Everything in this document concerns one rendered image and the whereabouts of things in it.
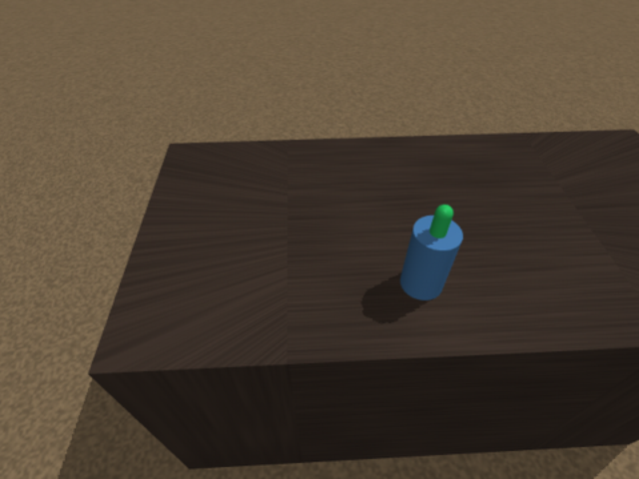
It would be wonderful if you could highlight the bottle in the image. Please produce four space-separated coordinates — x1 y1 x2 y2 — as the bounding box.
400 205 463 300

